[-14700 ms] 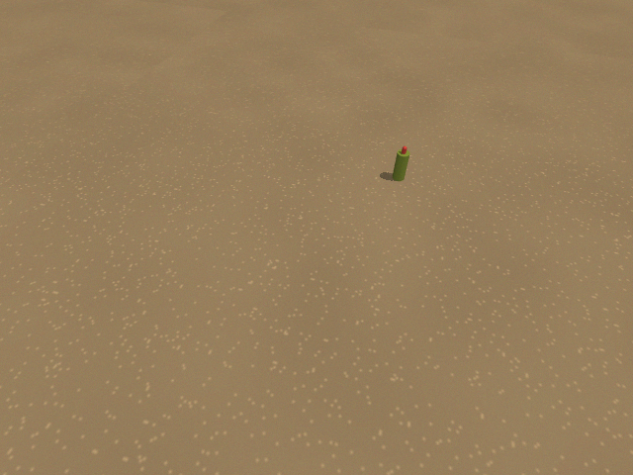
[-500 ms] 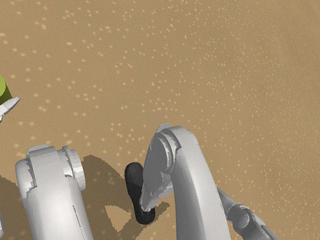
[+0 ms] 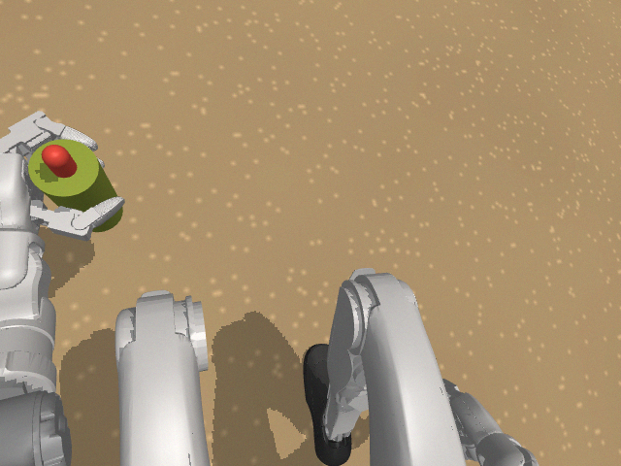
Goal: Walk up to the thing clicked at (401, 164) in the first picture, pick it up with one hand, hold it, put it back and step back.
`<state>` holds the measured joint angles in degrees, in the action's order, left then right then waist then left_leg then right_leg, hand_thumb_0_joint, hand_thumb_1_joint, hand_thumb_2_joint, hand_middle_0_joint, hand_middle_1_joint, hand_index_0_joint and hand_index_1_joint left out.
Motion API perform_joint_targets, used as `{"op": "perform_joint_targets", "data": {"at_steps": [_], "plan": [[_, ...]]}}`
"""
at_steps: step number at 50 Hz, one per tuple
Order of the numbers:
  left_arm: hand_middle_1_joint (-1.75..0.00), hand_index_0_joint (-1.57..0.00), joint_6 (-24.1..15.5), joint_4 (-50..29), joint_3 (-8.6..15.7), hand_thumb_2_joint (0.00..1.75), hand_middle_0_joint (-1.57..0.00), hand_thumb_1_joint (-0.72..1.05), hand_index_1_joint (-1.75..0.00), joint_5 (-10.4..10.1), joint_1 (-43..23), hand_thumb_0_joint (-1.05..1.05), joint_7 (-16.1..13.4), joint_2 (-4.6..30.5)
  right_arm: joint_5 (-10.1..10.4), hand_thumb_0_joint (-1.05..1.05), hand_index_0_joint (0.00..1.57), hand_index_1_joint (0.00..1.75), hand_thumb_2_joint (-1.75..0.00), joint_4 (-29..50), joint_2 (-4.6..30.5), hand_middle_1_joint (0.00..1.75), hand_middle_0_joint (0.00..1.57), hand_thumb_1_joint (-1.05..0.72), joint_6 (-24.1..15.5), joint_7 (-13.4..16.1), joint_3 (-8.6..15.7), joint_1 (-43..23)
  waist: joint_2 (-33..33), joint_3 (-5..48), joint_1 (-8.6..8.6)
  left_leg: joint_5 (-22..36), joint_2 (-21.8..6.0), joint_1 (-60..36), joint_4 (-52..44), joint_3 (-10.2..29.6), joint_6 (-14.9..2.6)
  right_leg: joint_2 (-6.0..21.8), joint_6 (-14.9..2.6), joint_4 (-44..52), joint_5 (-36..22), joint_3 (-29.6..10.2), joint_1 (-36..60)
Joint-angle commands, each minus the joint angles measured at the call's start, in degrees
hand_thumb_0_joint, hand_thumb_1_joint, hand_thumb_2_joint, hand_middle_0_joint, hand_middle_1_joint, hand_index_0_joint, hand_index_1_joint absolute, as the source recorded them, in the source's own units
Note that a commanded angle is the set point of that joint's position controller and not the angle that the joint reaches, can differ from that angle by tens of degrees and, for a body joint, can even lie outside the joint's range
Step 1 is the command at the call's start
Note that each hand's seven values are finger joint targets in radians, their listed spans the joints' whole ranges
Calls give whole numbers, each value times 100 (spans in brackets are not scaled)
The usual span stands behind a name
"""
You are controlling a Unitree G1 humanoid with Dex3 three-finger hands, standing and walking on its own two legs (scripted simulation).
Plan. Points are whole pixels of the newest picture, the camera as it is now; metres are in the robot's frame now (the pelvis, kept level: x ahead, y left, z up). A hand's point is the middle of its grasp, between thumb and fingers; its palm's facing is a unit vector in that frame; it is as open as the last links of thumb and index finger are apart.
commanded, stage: settle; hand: left
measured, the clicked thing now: (80, 187) +0.44 +0.25 -0.07
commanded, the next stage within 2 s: lift in 0.82 s
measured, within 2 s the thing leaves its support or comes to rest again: neither
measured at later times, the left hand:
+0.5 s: hand (77, 156) +0.46 +0.24 -0.02, palm faces +0.12 -0.99 -0.06, open 9.1 cm
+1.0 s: hand (74, 145) +0.46 +0.23 +0.00, palm faces +0.13 -0.99 -0.06, open 9.2 cm
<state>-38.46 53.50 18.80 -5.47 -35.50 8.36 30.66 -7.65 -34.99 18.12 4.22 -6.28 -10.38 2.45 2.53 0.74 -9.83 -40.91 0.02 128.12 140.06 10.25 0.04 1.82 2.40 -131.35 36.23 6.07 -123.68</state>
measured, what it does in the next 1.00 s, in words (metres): stands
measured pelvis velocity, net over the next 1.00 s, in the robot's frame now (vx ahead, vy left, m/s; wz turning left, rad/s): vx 0.00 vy -0.01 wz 0.08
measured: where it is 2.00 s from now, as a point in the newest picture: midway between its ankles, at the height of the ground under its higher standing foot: (259, 446)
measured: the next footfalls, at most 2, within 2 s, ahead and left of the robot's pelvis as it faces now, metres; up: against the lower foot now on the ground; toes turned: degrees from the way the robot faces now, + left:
none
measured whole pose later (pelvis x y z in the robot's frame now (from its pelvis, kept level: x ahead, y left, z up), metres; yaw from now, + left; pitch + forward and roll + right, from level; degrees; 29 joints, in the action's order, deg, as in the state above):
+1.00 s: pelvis +0.00 -0.01 +0.04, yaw +4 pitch +32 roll -5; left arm -34.4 56.1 21.1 -4.3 -40.0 11.3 25.3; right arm -4.8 -36.6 16.6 1.9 -3.7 -4.2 6.3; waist 0.4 6.2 -9.1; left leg -40.3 -0.2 123.1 130.8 5.7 0.7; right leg 2.6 1.3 -126.2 37.0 2.5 -121.5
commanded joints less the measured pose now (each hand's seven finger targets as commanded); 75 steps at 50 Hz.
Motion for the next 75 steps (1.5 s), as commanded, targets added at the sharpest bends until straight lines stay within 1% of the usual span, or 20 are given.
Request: {"op": "perform_joint_targets", "data": {"at_steps": [1,6,13,31,35,38,39,42,43,47,48,50,51,54,60,65,67,68,73,75], "plan": [[-138,-128,-313,-931,241,122,-129,20,-140,-151,-1655,0,76,912,121,0,20,30,-90,249,1426,30,20,-90,-30,146,626,700,-1684,3741,-189,858,-20,-2470,-1951,-381,-70,-252,-438,1089,-990,323,1862],[-138,-127,-263,-1246,322,121,-128,12,-140,-182,-1932,0,196,967,169,0,20,30,-90,276,1334,30,20,-91,-56,185,728,804,-1506,4269,-54,997,7,-2481,-1913,-552,-114,-235,-416,1194,-1068,185,2306],[-141,-131,-100,-1357,542,123,-131,9,-143,-217,-2025,0,258,1005,253,0,20,30,-90,323,1228,30,20,-91,-114,252,852,892,-1306,4404,89,897,18,-2321,-2032,-688,-158,-211,-395,1422,-936,39,2568],[-147,-136,-12,-1062,378,131,-137,14,-150,-128,-2133,0,337,588,322,0,20,30,-90,237,1139,30,20,-91,-260,325,1025,1020,-1302,4287,24,915,24,-2827,-2442,-679,-131,-155,-444,1645,-849,-2,2290],[-148,-137,-53,-1238,471,133,-138,13,-151,-104,-2410,0,298,770,313,0,20,30,-90,203,1122,30,20,-91,-280,332,1039,1090,-1440,4422,90,1037,29,-3002,-2458,-712,-120,-145,-457,1648,-923,-43,2316],[-148,-136,-77,-1248,388,134,-137,14,-151,-99,-2492,0,263,649,309,0,20,30,-90,196,1105,30,20,-91,-305,315,1032,1091,-1442,4377,40,929,41,-2955,-2552,-689,-107,-139,-465,1657,-826,-23,2286],[-148,-135,-48,-904,406,135,-136,12,-151,-88,-2156,0,267,573,313,0,20,30,-90,234,1106,30,20,-91,-304,321,1038,1047,-1338,4304,75,901,45,-2979,-2561,-709,-127,-139,-453,1715,-794,-32,2284],[-147,-134,-102,-1261,532,135,-136,13,-150,-68,-2586,0,238,818,295,0,20,30,-90,164,1115,30,20,-91,-303,322,1058,1127,-1435,4467,84,874,47,-3014,-2563,-736,-119,-128,-452,1718,-792,-63,2370],[-148,-136,-93,-1119,378,134,-137,11,-151,-74,-2532,0,247,645,304,0,20,30,-90,186,1093,30,20,-91,-296,323,1050,1123,-1415,4490,41,898,50,-3027,-2570,-729,-113,-129,-456,1712,-799,-57,2365],[-150,-142,-62,-1027,375,126,-140,14,-150,-59,-2580,0,250,603,311,0,20,30,-91,166,1082,30,20,-95,-308,322,1059,1137,-1368,4427,3,873,55,-2989,-2585,-737,-123,-130,-457,1732,-786,-67,2312],[-151,-140,-83,-1188,514,125,-139,9,-151,-52,-2603,0,235,737,309,0,20,30,-91,128,1095,30,20,-95,-306,329,1077,1187,-1401,4461,72,905,66,-3051,-2629,-750,-118,-117,-454,1766,-802,-77,2363],[-151,-140,-41,-994,382,125,-138,3,-151,-68,-2279,0,288,565,328,0,20,30,-91,217,1063,30,20,-95,-303,323,1074,1083,-1356,4346,111,698,77,-2967,-2718,-770,-139,-121,-451,1831,-611,-75,2381],[-152,-141,-55,-1285,512,126,-139,6,-152,-113,-2483,0,301,699,338,0,20,30,-91,193,1077,30,20,-95,-311,325,1106,1165,-1340,4549,144,721,83,-3022,-2719,-797,-140,-124,-447,1873,-635,-99,2511],[-149,-138,5,-1407,397,124,-136,9,-148,-158,-2419,0,444,649,393,0,20,30,-91,185,1082,30,20,-95,-329,352,1151,1175,-1441,4740,162,877,80,-3215,-2787,-812,-128,-99,-462,1859,-762,-127,2572],[-151,-140,173,-1863,536,126,-138,9,-150,-355,-2269,0,535,682,523,0,20,30,-91,279,1020,30,20,-94,-381,436,1241,1270,-1199,4966,281,934,89,-3279,-2955,-873,-167,-97,-448,2169,-821,-236,3009],[-150,-139,421,-2044,252,126,-137,13,-149,-380,-1782,0,540,313,643,0,20,30,-90,401,998,30,20,-93,-435,513,1325,1178,-1107,4626,267,712,71,-3483,-3323,-809,-174,-86,-468,2516,-620,-243,2898],[-150,-139,487,-2271,311,127,-136,12,-149,-395,-1774,0,530,426,677,0,20,30,-90,411,981,30,20,-93,-452,546,1339,1190,-1160,4652,332,712,64,-3641,-3437,-805,-164,-80,-473,2640,-614,-284,3015],[-149,-138,537,-2255,226,126,-136,13,-148,-438,-1534,0,543,212,706,0,20,30,-90,449,964,30,20,-93,-458,546,1335,1149,-1195,4585,338,734,58,-3770,-3567,-728,-139,-67,-483,2644,-627,-252,2937],[-151,-140,751,-3163,226,129,-137,15,-150,-536,-1468,0,474,261,782,0,20,30,-90,542,879,30,20,-92,-510,612,1368,1151,-1073,4657,419,720,37,-4059,-3899,-744,-158,-79,-457,3066,-622,-314,3485],[-150,-138,889,-3247,95,127,-135,11,-149,-586,-1137,0,445,78,829,0,20,30,-90,621,836,30,20,-92,-537,642,1384,1073,-918,4620,439,682,32,-4193,-4047,-766,-176,-89,-440,3311,-564,-355,3715]]}}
